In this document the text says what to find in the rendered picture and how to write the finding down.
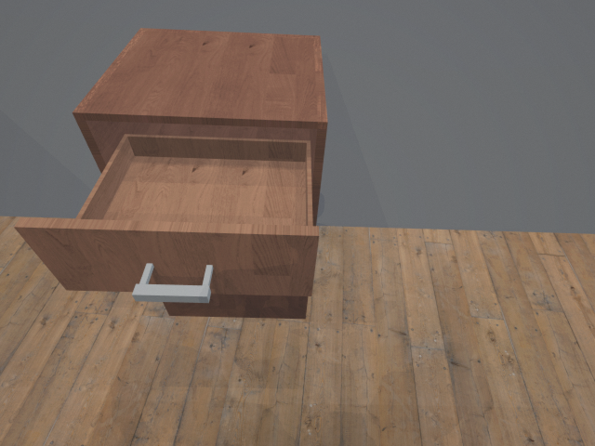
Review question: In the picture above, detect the cabinet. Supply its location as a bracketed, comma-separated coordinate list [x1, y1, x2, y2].
[73, 28, 328, 319]

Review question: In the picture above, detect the handle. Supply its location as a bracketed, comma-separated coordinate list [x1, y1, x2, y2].
[132, 263, 213, 303]

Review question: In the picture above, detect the drawer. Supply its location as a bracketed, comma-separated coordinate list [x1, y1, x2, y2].
[14, 134, 319, 296]

